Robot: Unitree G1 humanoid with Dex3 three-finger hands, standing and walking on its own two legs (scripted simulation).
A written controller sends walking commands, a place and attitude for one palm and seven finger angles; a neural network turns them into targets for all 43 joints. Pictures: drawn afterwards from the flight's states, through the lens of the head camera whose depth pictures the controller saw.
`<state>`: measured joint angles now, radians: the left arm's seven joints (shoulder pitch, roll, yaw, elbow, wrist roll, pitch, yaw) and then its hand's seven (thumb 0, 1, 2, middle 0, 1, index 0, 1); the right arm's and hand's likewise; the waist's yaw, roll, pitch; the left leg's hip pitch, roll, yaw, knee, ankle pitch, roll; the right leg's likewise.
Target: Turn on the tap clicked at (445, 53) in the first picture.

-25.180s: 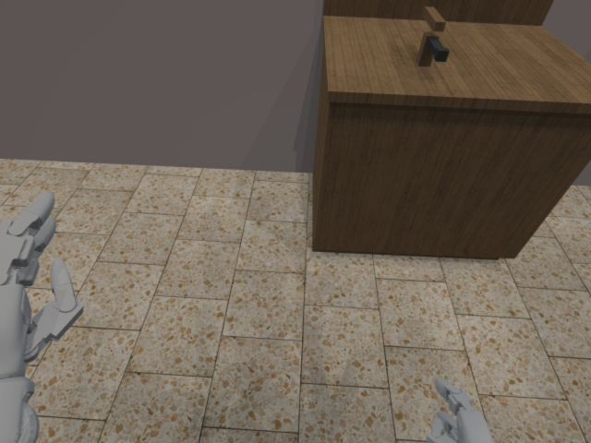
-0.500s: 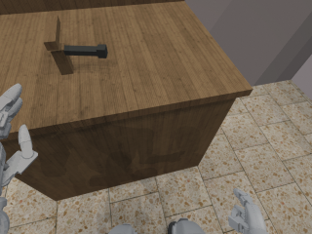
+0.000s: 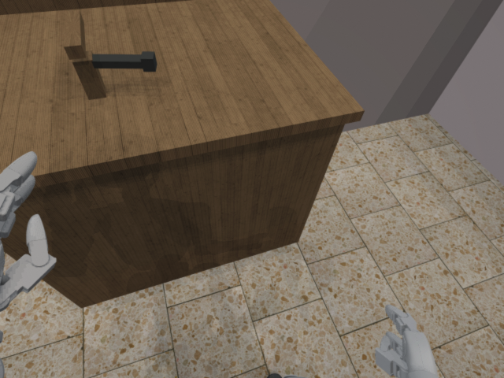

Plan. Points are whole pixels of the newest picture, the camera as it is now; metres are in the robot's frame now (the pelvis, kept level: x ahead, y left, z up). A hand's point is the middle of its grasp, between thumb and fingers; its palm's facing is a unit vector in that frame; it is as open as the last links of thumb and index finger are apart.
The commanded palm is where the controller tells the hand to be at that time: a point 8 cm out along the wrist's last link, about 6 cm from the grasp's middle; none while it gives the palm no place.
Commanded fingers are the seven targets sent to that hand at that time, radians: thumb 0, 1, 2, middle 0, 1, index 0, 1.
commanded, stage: stop stepping back and stand still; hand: left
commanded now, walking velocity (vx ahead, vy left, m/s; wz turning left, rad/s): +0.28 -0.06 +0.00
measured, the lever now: (149, 61) +0.67 +0.24 +0.12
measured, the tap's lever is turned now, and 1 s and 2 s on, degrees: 76 76 76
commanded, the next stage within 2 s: stand and check the lever's angle in 0.70 s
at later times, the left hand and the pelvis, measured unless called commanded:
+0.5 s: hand (6, 321) +0.16 +0.24 +0.17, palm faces +0.43 -0.81 -0.40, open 7.4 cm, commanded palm +0.10 +0.27 +0.18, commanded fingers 0.00 0.90 0.90 -0.20 -0.30 -0.20 -0.30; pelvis -0.05 -0.01 -0.01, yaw +2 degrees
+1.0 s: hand (21, 318) +0.16 +0.23 +0.16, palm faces +0.40 -0.82 -0.40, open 7.4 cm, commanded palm +0.11 +0.27 +0.18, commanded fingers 0.00 0.90 0.90 -0.20 -0.30 -0.20 -0.30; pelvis -0.04 -0.01 +0.00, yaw +2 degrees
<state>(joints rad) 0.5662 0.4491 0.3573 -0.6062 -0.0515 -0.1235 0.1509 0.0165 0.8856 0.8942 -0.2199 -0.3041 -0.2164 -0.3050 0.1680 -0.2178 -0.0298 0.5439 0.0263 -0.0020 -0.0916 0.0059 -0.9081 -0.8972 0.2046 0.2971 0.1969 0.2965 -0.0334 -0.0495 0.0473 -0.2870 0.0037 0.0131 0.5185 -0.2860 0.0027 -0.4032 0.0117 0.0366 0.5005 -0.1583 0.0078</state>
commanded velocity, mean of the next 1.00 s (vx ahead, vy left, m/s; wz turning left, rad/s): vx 0.08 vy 0.00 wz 0.00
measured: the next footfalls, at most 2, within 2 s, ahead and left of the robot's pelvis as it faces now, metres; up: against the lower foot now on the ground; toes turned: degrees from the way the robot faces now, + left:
none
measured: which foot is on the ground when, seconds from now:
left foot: down 0.00-1.00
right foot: down 0.00-1.00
